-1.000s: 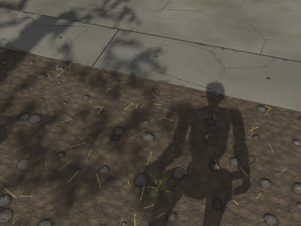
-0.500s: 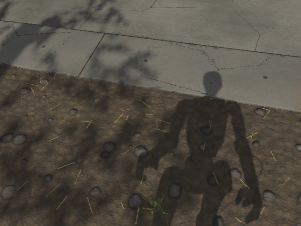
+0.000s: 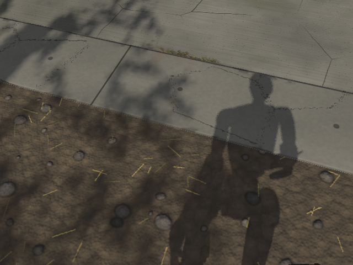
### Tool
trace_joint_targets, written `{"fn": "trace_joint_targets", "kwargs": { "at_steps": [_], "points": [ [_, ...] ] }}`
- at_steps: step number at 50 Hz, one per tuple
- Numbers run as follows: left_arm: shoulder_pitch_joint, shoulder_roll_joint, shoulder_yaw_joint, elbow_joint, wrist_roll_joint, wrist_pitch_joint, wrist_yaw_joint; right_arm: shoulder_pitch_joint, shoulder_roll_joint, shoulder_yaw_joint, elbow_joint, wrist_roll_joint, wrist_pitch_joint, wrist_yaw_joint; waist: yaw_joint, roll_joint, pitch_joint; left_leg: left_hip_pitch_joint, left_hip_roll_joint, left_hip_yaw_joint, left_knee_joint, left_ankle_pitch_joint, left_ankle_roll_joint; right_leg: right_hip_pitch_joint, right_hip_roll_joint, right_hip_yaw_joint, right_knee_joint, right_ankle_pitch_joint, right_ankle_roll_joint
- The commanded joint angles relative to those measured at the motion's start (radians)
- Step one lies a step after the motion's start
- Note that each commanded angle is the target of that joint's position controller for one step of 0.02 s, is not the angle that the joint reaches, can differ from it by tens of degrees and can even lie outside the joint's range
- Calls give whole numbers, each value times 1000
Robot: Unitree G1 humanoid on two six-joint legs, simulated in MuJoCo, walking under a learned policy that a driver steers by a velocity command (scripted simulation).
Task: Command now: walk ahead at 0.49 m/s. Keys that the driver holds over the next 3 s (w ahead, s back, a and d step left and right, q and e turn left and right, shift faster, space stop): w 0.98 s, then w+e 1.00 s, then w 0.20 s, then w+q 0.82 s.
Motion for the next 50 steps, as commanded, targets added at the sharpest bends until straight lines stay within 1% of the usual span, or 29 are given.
{"fn": "trace_joint_targets", "kwargs": {
  "at_steps": [1, 2, 3, 4, 5, 6, 7, 8, 11, 15, 18, 22, 24, 25, 26, 27, 28, 29, 30, 31, 32, 33, 34, 35, 37, 39, 43, 46, 50],
  "points": [
    [101, 28, 10, -78, -15, -4, -10, 472, -266, -82, 92, -32, -1, -18, -119, 182, -332, 796, 483, -792, -123, -93, 253, -670, 0, 24, 945, -87, 7],
    [6, 132, 30, -83, 7, -2, -9, 387, -214, -81, 88, 19, 3, -6, -136, 41, -235, 665, 433, -806, -260, -341, 247, -766, -53, 87, 951, 21, -19],
    [-99, 156, 39, -119, 9, -7, -16, 281, -154, -64, 70, 26, -1, -3, -97, 22, -79, 493, 402, -659, -323, -390, 207, -783, -105, 79, 887, 125, -25],
    [-141, 150, 42, -126, 12, -9, -21, 244, -106, -52, 72, 19, -10, 3, -70, -26, -13, 370, 360, -572, -362, -284, 172, -738, -132, 75, 826, 166, -24],
    [-139, 133, 41, -121, 17, 1, -24, 252, -80, -42, 87, 14, -21, 1, -39, -36, 8, 294, 320, -484, -374, -165, 138, -685, -156, 77, 780, 180, -15],
    [-114, 101, 35, -115, 24, 15, -31, 268, -61, -34, 107, 15, -30, -4, -11, -20, 3, 240, 288, -415, -392, -104, 113, -629, -170, 71, 736, 188, 0],
    [-109, 77, 31, -111, 24, 25, -37, 296, -64, -33, 124, 15, -40, -5, -3, -11, 2, 219, 273, -370, -400, -38, 105, -610, -175, 58, 708, 195, 11],
    [-122, 68, 30, -117, 25, 31, -40, 323, -78, -35, 140, 17, -49, -6, 2, -6, 5, 211, 261, -333, -408, 16, 102, -621, -182, 44, 681, 209, 21],
    [-262, 84, 33, -166, 24, 42, -46, 380, -113, -38, 166, 20, -54, -4, -16, 12, 37, 232, 232, -258, -441, 81, 82, -731, -215, 7, 565, 327, 46],
    [-437, 80, 27, -217, 11, 41, -49, 463, -107, -29, 190, 23, -51, -4, -68, 28, 39, 311, 197, -193, -422, 246, 26, -773, -203, -39, 351, 475, 66],
    [-535, 73, 20, -242, 7, 41, -49, 527, -107, -23, 210, 18, -49, -12, -104, 45, 36, 405, 203, -181, -398, 319, 11, -774, -176, -62, 233, 517, 64],
    [-624, 85, 21, -275, 7, 32, -46, 570, -120, -22, 234, 2, -41, -26, -122, 55, 42, 564, 255, -192, -332, 436, 37, -794, -146, -68, 137, 432, 38],
    [-592, 96, 27, -273, 7, 23, -43, 542, -132, -25, 237, -2, -39, -32, -86, 61, 30, 592, 274, -179, -265, 590, 32, -715, -119, -74, 87, 349, 6],
    [-525, 108, 34, -252, 8, 18, -37, 521, -141, -27, 236, -1, -39, -34, -52, 69, -3, 585, 273, -167, -191, 726, 20, -613, -88, -85, 63, 306, -13],
    [-396, 126, 45, -209, 10, 10, -28, 507, -149, -29, 237, 1, -37, -33, 2, 66, -66, 571, 258, -152, -55, 808, 7, -466, -56, -94, 18, 304, -37],
    [-218, 159, 63, -150, 22, 0, -18, 486, -147, -27, 230, 8, -37, -31, 77, 45, -158, 456, 224, -122, 142, 707, -11, -222, -83, -62, -22, 349, -70],
    [-51, 253, 89, -121, 51, -6, -4, 493, -94, -11, 188, 31, -42, -25, 117, -69, -296, 181, 155, -75, 461, 339, -40, 80, -331, 224, -25, 260, -144],
    [-34, 298, 103, -114, 44, 4, -16, 601, -45, -9, 196, 49, -38, -20, 68, -230, -395, -102, -19, -75, 773, -427, -66, 238, -551, 657, -130, 285, -276],
    [-106, 235, 93, -113, 6, 12, -25, 513, -134, -35, 193, 22, -34, -24, 50, -80, -282, -183, 42, -181, 817, -357, -49, 133, -486, 613, -175, 218, -242],
    [-208, 184, 79, -125, -3, 9, -29, 431, -120, -35, 161, 17, -40, -18, 12, -68, -141, -198, 81, -175, 774, -258, -49, -22, -452, 463, -216, 255, -208],
    [-260, 137, 68, -129, 1, 1, -33, 390, -101, -35, 154, 14, -40, -15, -15, -38, -80, -165, 113, -169, 719, -202, -52, -133, -404, 368, -254, 335, -175],
    [-265, 107, 59, -117, 1, -5, -30, 383, -90, -37, 153, 1, -29, -10, -43, -47, -49, -125, 132, -164, 677, -181, -62, -207, -363, 296, -273, 400, -146],
    [-258, 78, 49, -100, 0, -10, -27, 403, -65, -33, 158, -8, -15, -2, -68, -61, -47, -80, 142, -158, 644, -170, -74, -256, -331, 237, -294, 438, -125],
    [-227, 78, 48, -83, 0, -18, -25, 407, -51, -33, 158, -10, -4, 5, -75, -68, -50, -62, 140, -147, 626, -162, -83, -273, -322, 209, -302, 487, -124],
    [-178, 106, 52, -56, -6, -29, -22, 369, -46, -34, 142, -13, 9, 14, -86, -66, -33, -96, 148, -126, 587, -128, -98, -285, -305, 160, -324, 542, -125],
    [-142, 123, 53, -42, -4, -30, -21, 275, -54, -35, 108, -13, 16, 17, -75, -68, -2, -164, 165, -107, 521, -54, -112, -283, -291, 128, -351, 542, -121],
    [-75, 115, 43, -23, -4, -27, -21, 93, -53, -26, 48, 0, 15, 19, -34, -72, 28, -197, 160, -71, 303, 79, -129, -250, -262, 78, -363, 614, -100],
    [-15, 123, 42, -3, -2, -27, -16, -2, -48, -18, 20, 6, 13, 18, -4, -81, 31, -178, 136, -47, 175, 125, -122, -181, -271, 64, -354, 654, -94],
    [35, 129, 43, 23, 11, -18, -3, -87, -69, -22, -18, 4, 3, 15, 15, -79, 52, -195, 119, -50, 89, 56, -91, -46, -323, 87, -299, 735, -110]
  ]
}}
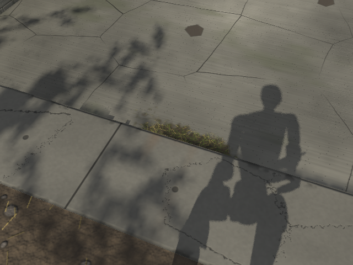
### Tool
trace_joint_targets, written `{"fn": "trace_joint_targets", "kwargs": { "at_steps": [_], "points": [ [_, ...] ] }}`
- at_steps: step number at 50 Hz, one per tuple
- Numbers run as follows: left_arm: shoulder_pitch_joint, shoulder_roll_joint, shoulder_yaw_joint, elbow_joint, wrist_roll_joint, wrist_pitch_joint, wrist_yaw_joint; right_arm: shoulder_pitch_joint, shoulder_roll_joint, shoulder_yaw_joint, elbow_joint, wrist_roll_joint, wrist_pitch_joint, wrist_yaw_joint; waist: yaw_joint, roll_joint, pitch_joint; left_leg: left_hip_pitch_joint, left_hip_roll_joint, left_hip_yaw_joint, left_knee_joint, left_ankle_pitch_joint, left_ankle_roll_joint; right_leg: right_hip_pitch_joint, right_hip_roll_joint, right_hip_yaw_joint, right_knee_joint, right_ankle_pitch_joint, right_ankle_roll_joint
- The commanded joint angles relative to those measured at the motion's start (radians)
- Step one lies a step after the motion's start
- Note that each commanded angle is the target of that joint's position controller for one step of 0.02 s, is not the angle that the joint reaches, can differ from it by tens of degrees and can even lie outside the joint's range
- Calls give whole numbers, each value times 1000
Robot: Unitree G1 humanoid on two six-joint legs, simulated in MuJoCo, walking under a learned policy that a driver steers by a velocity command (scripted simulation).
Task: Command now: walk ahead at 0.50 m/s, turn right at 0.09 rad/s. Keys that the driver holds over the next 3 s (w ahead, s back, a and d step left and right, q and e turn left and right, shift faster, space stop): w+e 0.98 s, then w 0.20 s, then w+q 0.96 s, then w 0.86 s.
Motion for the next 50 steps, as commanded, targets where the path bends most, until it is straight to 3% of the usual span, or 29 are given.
{"fn": "trace_joint_targets", "kwargs": {
  "at_steps": [1, 3, 4, 5, 6, 7, 8, 9, 10, 12, 15, 17, 23, 27, 30, 31, 32, 33, 34, 35, 36, 37, 38, 39, 41, 44, 50],
  "points": [
    [72, 146, 26, -5, 8, -1, 14, -102, -74, -15, -89, 1, -23, -4, -20, -94, 77, -31, -24, 5, -58, -65, 26, 26, -321, 159, 31, 588, -125],
    [26, 166, 32, -12, 11, 2, 17, 3, -91, -26, -64, 2, -38, -12, -76, -100, 30, 135, -71, 16, -119, -141, 50, 17, -310, 153, 156, 796, -103],
    [4, 173, 33, -15, 6, 5, 14, 144, -106, -37, -17, 0, -48, -20, -136, -81, -41, 316, -101, 31, -185, -116, 68, -20, -277, 134, 308, 850, -87],
    [-10, 158, 28, -30, -4, 2, 9, 320, -157, -57, 33, -18, -61, -33, -199, -46, -150, 587, -25, -43, -197, -98, 100, -174, -230, 109, 520, 693, -68],
    [37, 76, 8, -70, -38, 1, 2, 454, -261, -83, 39, -47, -66, -44, -207, 110, -307, 882, 270, -409, -240, -231, 170, -470, -114, 43, 864, 229, -27],
    [97, 96, 23, -56, -40, 10, 8, 428, -270, -89, 37, -22, -47, -32, -172, 187, -369, 911, 393, -696, -361, -253, 239, -640, -20, 76, 1076, -248, -25],
    [21, 147, 39, -62, -17, 20, 11, 318, -198, -73, 15, -2, -39, -28, -131, 56, -214, 766, 348, -575, -386, -325, 209, -693, -96, 129, 1118, -169, -33],
    [-51, 123, 38, -79, -10, 21, 4, 234, -131, -56, 1, 4, -45, -25, -113, 8, -93, 615, 305, -441, -433, -307, 181, -691, -132, 129, 1084, -89, -30],
    [-74, 95, 38, -83, -7, 27, -1, 200, -97, -48, 2, 2, -51, -25, -86, 6, -32, 516, 258, -335, -471, -251, 141, -660, -160, 125, 1039, -45, -28],
    [-67, 73, 43, -87, 15, 55, -17, 218, -63, -37, 27, 5, -65, -36, -48, 38, -4, 429, 205, -193, -495, -135, 101, -611, -181, 117, 1002, -11, -14],
    [-125, 57, 47, -122, 14, 79, -31, 284, -81, -42, 52, 13, -86, -40, -34, 34, 3, 439, 192, -84, -512, -7, 96, -675, -190, 99, 986, 66, -4],
    [-197, 60, 47, -152, 14, 87, -37, 319, -88, -44, 62, 8, -89, -43, -41, 30, 18, 457, 184, -26, -519, 34, 94, -742, -199, 89, 947, 137, 4],
    [-420, 46, 28, -241, 12, 83, -54, 399, -98, -38, 86, 6, -85, -53, -82, 33, 62, 516, 168, 112, -502, 190, 76, -738, -173, 1, 616, 294, 5],
    [-501, 62, 27, -286, 18, 80, -58, 466, -121, -43, 109, 1, -65, -64, -104, 37, 72, 651, 206, 165, -435, 344, 75, -716, -142, -61, 507, 203, -37],
    [-427, 85, 41, -275, 22, 82, -46, 443, -166, -55, 102, -2, -48, -75, -56, 70, 14, 704, 217, 214, -243, 744, 67, -570, -56, -115, 478, 48, -93],
    [-345, 102, 52, -252, 22, 79, -41, 435, -182, -60, 97, -2, -39, -75, -23, 75, -34, 703, 217, 221, -106, 806, 67, -480, -20, -121, 455, 7, -116],
    [-227, 125, 67, -217, 24, 71, -34, 423, -193, -63, 87, 2, -29, -71, 28, 60, -104, 645, 211, 230, 89, 736, 54, -321, 11, -108, 381, 24, -143],
    [-87, 202, 97, -181, 37, 64, -22, 404, -187, -62, 60, 7, -27, -65, 98, -16, -186, 451, 184, 230, 373, 465, 17, -87, -81, 58, 295, -9, -192],
    [-113, 321, 123, -199, 31, 65, -11, 437, -54, -38, -12, 10, -33, -43, 12, -245, -257, -2, -6, 188, 737, -508, -45, 219, -399, 565, 254, 65, -335],
    [-54, 328, 125, -208, 3, 82, -7, 308, -143, -55, -60, 10, -46, -37, 72, -112, -297, -138, -73, -35, 837, -506, -56, 223, -444, 796, 113, 47, -383],
    [-114, 294, 114, -195, -3, 86, 3, 231, -137, -52, -89, 18, -60, -33, 38, -74, -141, -215, -4, -73, 790, -394, -43, 119, -424, 628, 90, 78, -342],
    [-164, 238, 101, -199, -10, 82, 4, 238, -140, -50, -85, 18, -70, -35, -4, -25, -66, -162, 29, -71, 691, -321, -39, -16, -380, 531, 71, 176, -294],
    [-214, 204, 91, -209, -10, 73, 5, 255, -139, -53, -71, 7, -63, -38, -50, 11, -33, -95, 51, -77, 618, -297, -45, -112, -322, 444, 63, 275, -252],
    [-239, 180, 82, -217, -17, 64, 9, 285, -130, -52, -67, -10, -43, -36, -84, 6, -36, -28, 60, -82, 573, -291, -59, -173, -280, 386, 53, 336, -235],
    [-220, 185, 78, -219, -21, 41, 6, 288, -112, -51, -76, -25, -6, -27, -103, -5, -48, 11, 59, -73, 510, -282, -81, -218, -236, 340, 49, 418, -227],
    [-153, 219, 84, -215, -21, 31, 0, 184, -108, -48, -126, -23, 15, -21, -81, -39, -20, -44, 53, -55, 394, -182, -104, -246, -202, 323, 28, 415, -207],
    [-19, 222, 80, -214, -19, 37, 0, -16, -122, -40, -210, -19, 17, -15, -6, -82, -8, -154, 17, -63, 166, -1, -95, -108, -198, 370, 55, 451, -165]
  ]
}}
Over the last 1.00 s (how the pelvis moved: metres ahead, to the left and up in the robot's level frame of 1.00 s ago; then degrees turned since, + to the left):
0.54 -0.04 0.03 1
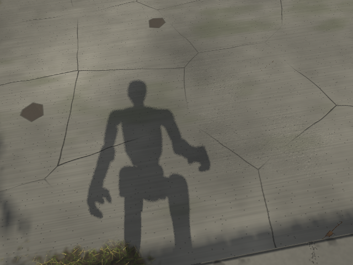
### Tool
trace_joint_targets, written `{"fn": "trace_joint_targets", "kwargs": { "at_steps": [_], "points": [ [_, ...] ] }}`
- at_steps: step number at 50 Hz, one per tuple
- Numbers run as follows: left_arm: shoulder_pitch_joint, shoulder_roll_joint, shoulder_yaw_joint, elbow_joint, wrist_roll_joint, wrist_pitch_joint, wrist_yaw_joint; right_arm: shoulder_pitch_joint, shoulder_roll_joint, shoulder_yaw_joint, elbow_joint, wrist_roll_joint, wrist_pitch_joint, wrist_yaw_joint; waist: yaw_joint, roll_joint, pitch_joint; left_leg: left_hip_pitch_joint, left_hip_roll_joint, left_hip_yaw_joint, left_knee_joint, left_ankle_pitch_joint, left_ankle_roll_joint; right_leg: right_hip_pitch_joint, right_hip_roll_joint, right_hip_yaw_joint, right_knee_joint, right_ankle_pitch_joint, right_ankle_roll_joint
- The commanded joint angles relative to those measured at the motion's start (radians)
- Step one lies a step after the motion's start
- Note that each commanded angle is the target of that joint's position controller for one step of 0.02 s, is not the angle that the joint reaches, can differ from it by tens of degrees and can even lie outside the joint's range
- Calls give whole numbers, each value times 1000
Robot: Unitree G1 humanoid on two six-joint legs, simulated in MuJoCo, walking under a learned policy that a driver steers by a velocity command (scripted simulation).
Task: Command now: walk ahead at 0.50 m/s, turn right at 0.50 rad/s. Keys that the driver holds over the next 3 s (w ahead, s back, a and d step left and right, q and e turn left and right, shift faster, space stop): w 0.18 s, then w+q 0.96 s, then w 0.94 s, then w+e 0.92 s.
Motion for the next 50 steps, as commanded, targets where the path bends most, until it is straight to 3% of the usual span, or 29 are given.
{"fn": "trace_joint_targets", "kwargs": {
  "at_steps": [1, 4, 6, 8, 10, 11, 12, 13, 14, 15, 16, 19, 24, 27, 28, 33, 36, 37, 38, 39, 40, 41, 42, 43, 45, 46, 47, 48, 50],
  "points": [
    [80, 135, 24, -44, 2, -11, 7, -92, -66, -7, -90, 3, -10, 7, 11, -92, 6, -63, -43, 38, -94, 85, 11, 67, -264, 217, -49, 425, -98],
    [118, 128, 14, -41, 8, -7, 16, -190, -57, 4, -132, 6, -25, 23, 47, -97, 28, -19, -84, 66, -226, 108, 36, 105, -262, 209, -33, 511, -81],
    [116, 143, 12, -41, 15, -8, 23, -191, -67, 5, -145, 15, -34, 27, 37, -119, 33, 55, -102, 67, -286, 83, 65, 116, -289, 217, -23, 550, -70],
    [72, 172, 16, -50, 20, -12, 26, -73, -99, -6, -118, 16, -40, 18, -24, -133, 9, 251, -144, 74, -326, 2, 102, 83, -286, 190, 41, 730, -35],
    [20, 193, 20, -53, 20, -16, 23, 211, -136, -24, -30, 17, -54, -1, -163, -96, -119, 529, -168, 70, -383, -19, 147, 69, -242, 121, 338, 881, -3],
    [35, 142, 7, -81, 15, -21, 19, 362, -193, -39, -16, 8, -60, -18, -207, 0, -244, 746, 30, -145, -425, -122, 194, -58, -194, 80, 628, 572, 19],
    [196, 64, -4, -71, -15, -19, 10, 388, -281, -61, -5, -2, -54, -15, -123, 230, -344, 986, 266, -627, -481, -139, 348, -384, 2, -3, 975, -200, 75],
    [164, 138, 4, -57, 24, -23, 9, 346, -210, -49, 1, 38, -38, -1, -114, 138, -269, 917, 238, -759, -563, -218, 369, -522, -36, 53, 1072, -272, 58],
    [54, 152, 7, -84, 26, -26, 4, 238, -151, -35, -22, 42, -32, 5, -86, 52, -110, 772, 204, -587, -580, -197, 360, -566, -99, 34, 1057, -167, 64],
    [-27, 144, 1, -106, 29, -30, 1, 193, -114, -25, -30, 34, -34, 11, -84, -8, -53, 672, 161, -481, -599, -62, 345, -551, -132, 13, 1005, -111, 70],
    [-56, 136, -1, -121, 35, -24, -1, 187, -103, -19, -23, 31, -39, 11, -64, -11, -26, 609, 116, -403, -613, 67, 325, -521, -164, 7, 933, -92, 79],
    [-57, 104, -11, -134, 49, 9, -5, 244, -113, -19, 17, 45, -62, 13, -31, 27, -33, 534, 46, -306, -646, 225, 307, -444, -200, -9, 773, -88, 125],
    [-264, 79, -25, -207, 45, 27, -15, 337, -159, -29, 38, 53, -50, -2, -74, 34, -1, 507, 2, -266, -705, 178, 301, -502, -206, -51, 541, 69, 171],
    [-310, 79, -31, -215, 42, 32, -27, 383, -164, -37, 31, 48, -36, 2, -100, 40, -23, 525, -10, -264, -688, 199, 294, -495, -202, -57, 518, 165, 175],
    [-304, 97, -23, -202, 40, 27, -30, 394, -171, -38, 23, 31, -39, 1, -106, 45, -54, 551, 8, -279, -668, 231, 305, -490, -205, -57, 601, 257, 162],
    [-406, 116, -15, -237, 47, 9, -35, 425, -184, -47, -12, 19, -31, -8, -128, 32, -26, 642, 30, -343, -543, 290, 334, -565, -195, -43, 590, 113, 151],
    [-312, 107, -14, -216, 39, -5, -31, 338, -189, -50, -51, 18, -22, -15, -65, 70, -27, 536, -9, -336, -434, 383, 278, -335, -143, -59, 453, 5, 141],
    [-273, 120, -5, -202, 44, -19, -23, 305, -190, -60, -52, 26, -26, -25, -49, 71, -61, 599, -16, -384, -330, 314, 240, -286, -196, 85, 353, 176, 119],
    [-194, 138, 1, -179, 43, -29, -13, 226, -203, -60, -70, 30, -28, -27, 3, 65, -104, 600, -41, -365, -238, 378, 222, -202, -172, 52, 287, 151, 111],
    [-110, 155, 13, -148, 29, -48, -4, 185, -193, -59, -78, 13, -36, -19, 34, 44, -116, 566, -93, -334, -43, 198, 209, -135, -185, 58, 168, 241, 108],
    [-71, 244, 40, -151, 44, -79, 8, 277, -127, -51, -96, 51, -31, -1, -4, -288, -173, 274, -216, -207, 261, -22, 128, 171, -335, 272, 17, 220, 47],
    [-71, 254, 48, -150, 35, -84, 10, 324, -89, -30, -87, 39, -21, -14, -26, -441, -177, -103, -253, -101, 410, -516, 110, 371, -530, 550, 1, 67, -41],
    [-80, 177, 37, -150, 21, -81, 1, 219, -150, -33, -72, 2, -7, -26, 0, -224, -27, -220, -152, -76, 388, -463, 110, 234, -532, 534, -43, -165, -58],
    [-152, 122, 23, -167, 27, -70, -2, 135, -187, -46, -65, 2, -5, -14, -1, -73, 47, -154, -121, -77, 326, -383, 104, 109, -462, 412, -79, -186, -28],
    [-186, 133, 22, -148, 40, -78, 14, 51, -191, -53, -108, -17, 2, 36, -36, -85, 107, -112, -74, -49, 197, -210, 82, 3, -419, 270, -78, -95, -40],
    [-182, 147, 26, -131, 43, -90, 20, 49, -174, -52, -103, -30, 10, 54, -44, -135, 85, -89, -85, -17, 234, -120, 89, -5, -400, 215, -68, -67, -33],
    [-192, 145, 26, -132, 37, -99, 20, 53, -169, -52, -104, -25, 12, 66, -61, -117, 52, -52, -99, 12, 210, -41, 96, -24, -377, 160, -75, -55, -20],
    [-202, 137, 22, -126, 36, -122, 25, -5, -187, -60, -115, -2, 1, 67, -60, -124, 85, -71, -107, -5, 60, 59, 87, -28, -321, 72, -83, -143, 30],
    [-211, 102, 18, -92, 25, -131, 18, 7, -122, -36, -98, 11, -11, 74, -82, -119, 39, 250, -143, 78, -180, 465, 90, -204, -251, -80, -51, -188, 68]
  ]
}}
Over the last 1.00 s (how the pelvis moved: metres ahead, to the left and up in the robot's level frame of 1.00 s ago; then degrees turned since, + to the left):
0.49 -0.09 0.00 -31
